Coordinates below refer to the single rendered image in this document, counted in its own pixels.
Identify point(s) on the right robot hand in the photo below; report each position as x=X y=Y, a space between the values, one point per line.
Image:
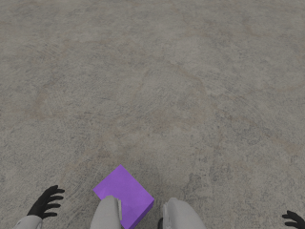
x=299 y=224

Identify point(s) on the robot right shin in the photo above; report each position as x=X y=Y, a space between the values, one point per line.
x=164 y=226

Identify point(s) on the carton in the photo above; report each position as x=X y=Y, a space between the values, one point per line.
x=136 y=202

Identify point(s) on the left robot forearm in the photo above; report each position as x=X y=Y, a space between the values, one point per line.
x=29 y=222

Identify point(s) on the robot left thigh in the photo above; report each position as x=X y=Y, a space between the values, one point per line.
x=107 y=214

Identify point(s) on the left robot hand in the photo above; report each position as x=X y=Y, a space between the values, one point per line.
x=41 y=205

